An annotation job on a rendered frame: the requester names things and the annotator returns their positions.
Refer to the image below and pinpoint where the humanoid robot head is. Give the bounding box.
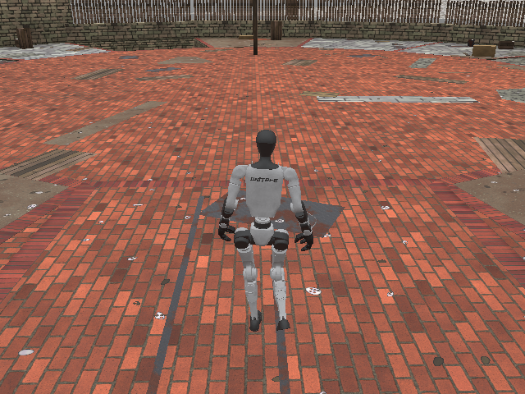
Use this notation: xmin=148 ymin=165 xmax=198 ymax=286
xmin=251 ymin=130 xmax=279 ymax=170

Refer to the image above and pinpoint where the left robot forearm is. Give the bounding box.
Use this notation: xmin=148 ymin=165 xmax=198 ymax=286
xmin=219 ymin=197 xmax=234 ymax=228

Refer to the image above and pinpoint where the robot left hand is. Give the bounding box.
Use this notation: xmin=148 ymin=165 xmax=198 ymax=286
xmin=218 ymin=225 xmax=235 ymax=241

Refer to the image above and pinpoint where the robot right upper arm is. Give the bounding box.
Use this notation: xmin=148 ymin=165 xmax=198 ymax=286
xmin=282 ymin=167 xmax=303 ymax=213

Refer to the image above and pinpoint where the robot left foot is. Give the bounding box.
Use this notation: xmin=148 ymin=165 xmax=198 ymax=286
xmin=249 ymin=310 xmax=262 ymax=332

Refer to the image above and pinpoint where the right robot forearm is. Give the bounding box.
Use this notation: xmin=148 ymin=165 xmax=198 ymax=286
xmin=295 ymin=200 xmax=313 ymax=236

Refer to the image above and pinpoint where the robot right hand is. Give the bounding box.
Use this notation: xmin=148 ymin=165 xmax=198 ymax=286
xmin=294 ymin=233 xmax=313 ymax=251

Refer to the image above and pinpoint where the robot left upper arm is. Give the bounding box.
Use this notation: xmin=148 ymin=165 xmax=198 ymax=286
xmin=225 ymin=165 xmax=248 ymax=209

